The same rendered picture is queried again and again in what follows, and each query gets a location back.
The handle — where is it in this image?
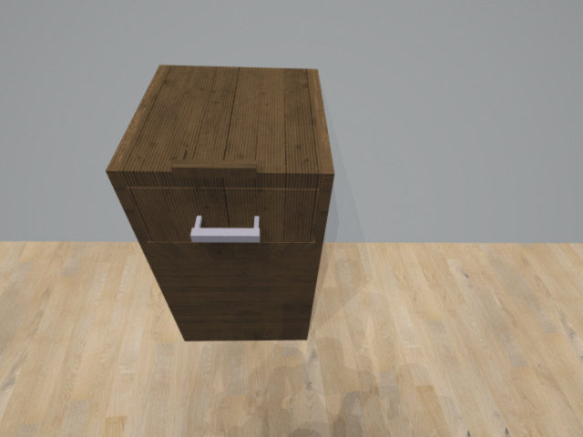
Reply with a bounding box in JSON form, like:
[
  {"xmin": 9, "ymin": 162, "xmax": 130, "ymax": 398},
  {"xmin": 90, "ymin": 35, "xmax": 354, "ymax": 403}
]
[
  {"xmin": 190, "ymin": 216, "xmax": 260, "ymax": 242},
  {"xmin": 171, "ymin": 159, "xmax": 257, "ymax": 178}
]

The drawer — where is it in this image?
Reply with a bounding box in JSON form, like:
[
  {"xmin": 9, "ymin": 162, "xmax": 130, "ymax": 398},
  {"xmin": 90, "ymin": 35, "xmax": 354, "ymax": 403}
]
[{"xmin": 126, "ymin": 187, "xmax": 320, "ymax": 242}]

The cabinet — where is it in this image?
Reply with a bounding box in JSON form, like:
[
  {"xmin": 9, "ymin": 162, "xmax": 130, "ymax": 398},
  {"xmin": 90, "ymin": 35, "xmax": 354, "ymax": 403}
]
[{"xmin": 106, "ymin": 65, "xmax": 334, "ymax": 341}]

